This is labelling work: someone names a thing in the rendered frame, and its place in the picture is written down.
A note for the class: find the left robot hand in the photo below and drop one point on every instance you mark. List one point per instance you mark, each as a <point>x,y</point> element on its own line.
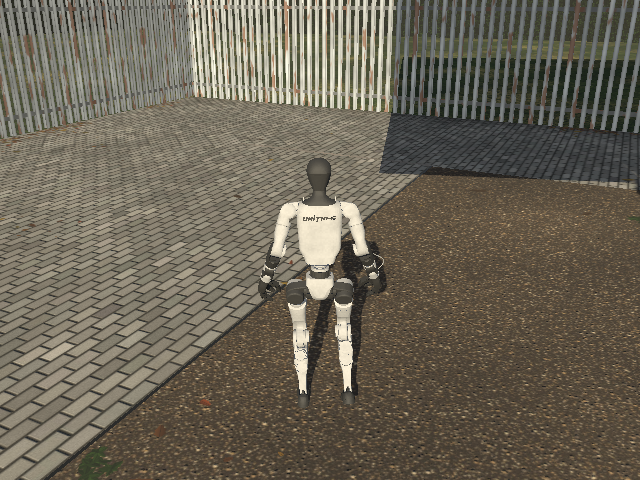
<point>269,286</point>

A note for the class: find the robot right foot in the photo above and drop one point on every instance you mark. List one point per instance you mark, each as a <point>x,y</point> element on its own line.
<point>348,397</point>

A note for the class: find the robot left upper arm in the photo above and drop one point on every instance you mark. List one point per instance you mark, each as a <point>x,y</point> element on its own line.
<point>288,211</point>

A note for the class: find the robot right upper arm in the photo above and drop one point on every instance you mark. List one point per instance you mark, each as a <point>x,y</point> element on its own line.
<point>351,211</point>

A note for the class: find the left robot forearm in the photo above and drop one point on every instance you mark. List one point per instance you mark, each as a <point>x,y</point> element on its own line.
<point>270,266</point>

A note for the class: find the robot right shin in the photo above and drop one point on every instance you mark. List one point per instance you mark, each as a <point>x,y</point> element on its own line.
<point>346,358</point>

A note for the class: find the right robot hand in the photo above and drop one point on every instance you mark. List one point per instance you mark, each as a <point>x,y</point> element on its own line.
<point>366,281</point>

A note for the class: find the right robot forearm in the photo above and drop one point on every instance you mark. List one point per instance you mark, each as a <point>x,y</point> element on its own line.
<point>369,263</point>

